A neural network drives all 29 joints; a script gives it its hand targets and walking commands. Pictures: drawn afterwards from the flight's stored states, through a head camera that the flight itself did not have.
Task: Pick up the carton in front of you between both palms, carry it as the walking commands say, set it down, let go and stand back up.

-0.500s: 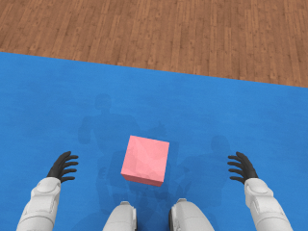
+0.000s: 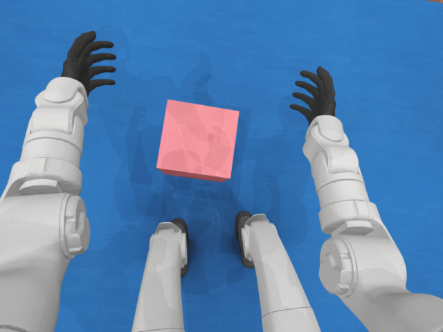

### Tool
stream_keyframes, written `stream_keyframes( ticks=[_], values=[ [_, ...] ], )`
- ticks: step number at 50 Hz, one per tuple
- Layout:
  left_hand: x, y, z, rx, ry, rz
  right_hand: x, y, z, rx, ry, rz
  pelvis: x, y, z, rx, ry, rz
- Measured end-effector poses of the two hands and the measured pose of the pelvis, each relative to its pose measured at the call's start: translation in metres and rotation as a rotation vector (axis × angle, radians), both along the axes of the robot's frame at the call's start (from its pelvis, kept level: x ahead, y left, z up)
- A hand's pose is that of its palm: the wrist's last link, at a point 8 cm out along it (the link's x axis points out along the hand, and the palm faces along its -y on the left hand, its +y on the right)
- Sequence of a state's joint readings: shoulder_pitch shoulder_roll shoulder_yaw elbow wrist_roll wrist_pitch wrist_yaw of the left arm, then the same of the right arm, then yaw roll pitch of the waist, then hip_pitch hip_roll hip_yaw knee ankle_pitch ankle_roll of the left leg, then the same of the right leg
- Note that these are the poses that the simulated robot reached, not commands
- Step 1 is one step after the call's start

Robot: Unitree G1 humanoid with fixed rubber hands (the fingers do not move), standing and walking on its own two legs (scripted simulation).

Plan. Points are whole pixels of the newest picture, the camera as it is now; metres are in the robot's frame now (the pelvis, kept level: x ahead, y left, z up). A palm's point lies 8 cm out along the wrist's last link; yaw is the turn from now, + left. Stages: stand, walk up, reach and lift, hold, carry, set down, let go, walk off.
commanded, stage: reach and lift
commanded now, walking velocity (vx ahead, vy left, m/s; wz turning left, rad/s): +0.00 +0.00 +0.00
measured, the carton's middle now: (198, 146) +0.47 +0.01 -0.52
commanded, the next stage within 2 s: none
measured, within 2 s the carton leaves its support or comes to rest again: leaves its support in 1.78 s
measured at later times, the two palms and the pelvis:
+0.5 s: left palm (125, 119) +0.51 +0.18 -0.30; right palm (281, 136) +0.44 -0.20 -0.29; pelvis +0.01 -0.01 -0.13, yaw -3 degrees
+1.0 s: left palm (144, 134) +0.51 +0.17 -0.46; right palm (267, 141) +0.46 -0.21 -0.44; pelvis -0.04 -0.02 -0.27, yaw -4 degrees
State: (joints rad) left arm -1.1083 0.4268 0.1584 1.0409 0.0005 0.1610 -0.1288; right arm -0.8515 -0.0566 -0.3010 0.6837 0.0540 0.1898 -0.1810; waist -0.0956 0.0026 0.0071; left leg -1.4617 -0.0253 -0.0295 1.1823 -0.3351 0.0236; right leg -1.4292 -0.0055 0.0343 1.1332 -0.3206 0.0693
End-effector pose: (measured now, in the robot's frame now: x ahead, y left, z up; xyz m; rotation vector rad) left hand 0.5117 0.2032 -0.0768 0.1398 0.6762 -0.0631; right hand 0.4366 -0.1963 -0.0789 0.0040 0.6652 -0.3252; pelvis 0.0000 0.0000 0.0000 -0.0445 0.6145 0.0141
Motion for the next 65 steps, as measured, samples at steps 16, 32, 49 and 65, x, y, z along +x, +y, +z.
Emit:
stream_keyframes(
  ticks=[16, 32, 49, 65],
  values=[
    [0.012, -0.015, -0.104, -0.013, 0.043, 0.019, 0.014, 0.010, -0.095, 0.009, 0.044, -0.002, 0.017, 0.001, -0.049, -0.024, 0.220, 0.001],
    [-0.006, -0.015, -0.279, 0.003, 0.013, 0.051, 0.005, 0.000, -0.266, 0.026, 0.048, 0.018, -0.014, -0.018, -0.190, -0.031, 0.211, -0.026],
    [-0.001, -0.033, -0.380, -0.019, 0.081, 0.053, 0.026, -0.008, -0.353, -0.002, 0.099, 0.049, -0.037, -0.017, -0.263, -0.019, 0.058, -0.048],
    [0.005, -0.039, -0.377, -0.015, 0.059, 0.023, 0.026, 0.010, -0.359, 0.037, 0.113, 0.041, -0.022, -0.010, -0.272, -0.032, 0.061, -0.053]
  ],
)
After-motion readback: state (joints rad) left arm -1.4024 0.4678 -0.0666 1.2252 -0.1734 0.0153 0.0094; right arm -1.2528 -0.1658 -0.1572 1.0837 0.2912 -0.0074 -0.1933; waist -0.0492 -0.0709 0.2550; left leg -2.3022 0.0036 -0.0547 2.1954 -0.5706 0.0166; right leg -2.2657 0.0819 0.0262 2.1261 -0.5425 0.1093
